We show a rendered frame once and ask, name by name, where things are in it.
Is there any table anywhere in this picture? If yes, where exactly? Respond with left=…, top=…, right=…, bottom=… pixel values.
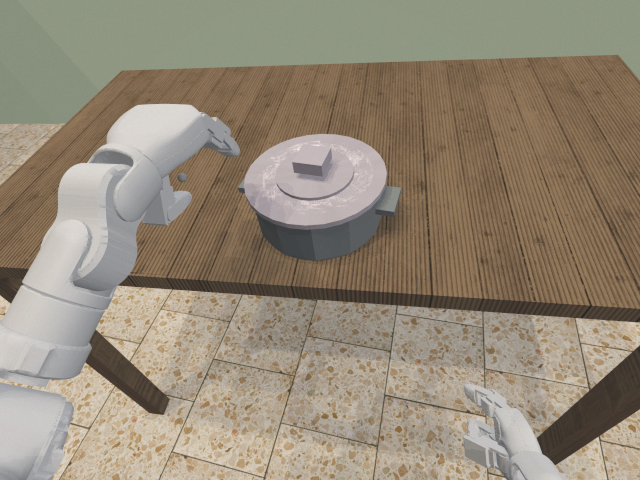
left=0, top=55, right=640, bottom=465

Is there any robot right forearm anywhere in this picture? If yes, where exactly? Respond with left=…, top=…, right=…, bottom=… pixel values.
left=509, top=451, right=569, bottom=480

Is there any left robot upper arm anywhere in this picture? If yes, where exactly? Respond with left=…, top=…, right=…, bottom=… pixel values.
left=0, top=382, right=74, bottom=480

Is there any robot right hand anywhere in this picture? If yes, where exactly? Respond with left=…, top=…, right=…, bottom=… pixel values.
left=463, top=384, right=542, bottom=480

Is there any pot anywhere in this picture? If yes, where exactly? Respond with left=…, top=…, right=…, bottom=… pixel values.
left=238, top=178, right=401, bottom=261

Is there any robot left hand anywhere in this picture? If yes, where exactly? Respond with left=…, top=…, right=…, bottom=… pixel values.
left=106, top=104, right=240, bottom=226

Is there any robot left forearm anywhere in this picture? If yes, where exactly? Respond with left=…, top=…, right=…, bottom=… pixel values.
left=0, top=143, right=162, bottom=387

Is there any knob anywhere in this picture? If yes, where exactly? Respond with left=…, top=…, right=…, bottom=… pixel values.
left=292, top=144, right=332, bottom=177

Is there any lid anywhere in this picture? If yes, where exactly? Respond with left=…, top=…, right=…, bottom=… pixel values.
left=244, top=134, right=387, bottom=230

